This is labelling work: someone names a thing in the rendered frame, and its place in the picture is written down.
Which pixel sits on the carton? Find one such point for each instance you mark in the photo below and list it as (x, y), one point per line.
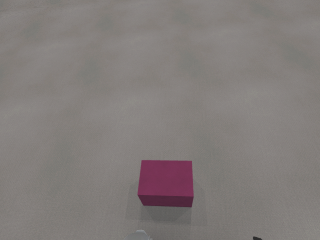
(167, 183)

